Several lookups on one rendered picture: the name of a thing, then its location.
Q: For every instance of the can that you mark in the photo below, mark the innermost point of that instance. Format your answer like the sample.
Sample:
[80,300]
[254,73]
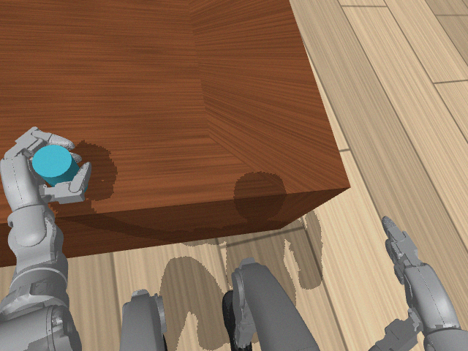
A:
[55,164]

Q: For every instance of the right robot foot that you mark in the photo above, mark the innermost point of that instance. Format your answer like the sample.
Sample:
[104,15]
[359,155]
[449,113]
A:
[229,321]

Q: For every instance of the left robot arm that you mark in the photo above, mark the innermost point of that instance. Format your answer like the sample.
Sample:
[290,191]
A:
[35,315]

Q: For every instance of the left robot hand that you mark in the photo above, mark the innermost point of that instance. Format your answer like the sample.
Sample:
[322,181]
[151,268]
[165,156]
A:
[23,186]

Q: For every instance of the right robot arm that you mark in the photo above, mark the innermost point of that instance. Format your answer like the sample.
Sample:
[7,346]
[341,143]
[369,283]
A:
[446,339]

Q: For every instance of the right robot hand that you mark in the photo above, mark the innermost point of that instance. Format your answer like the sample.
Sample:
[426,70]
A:
[430,307]

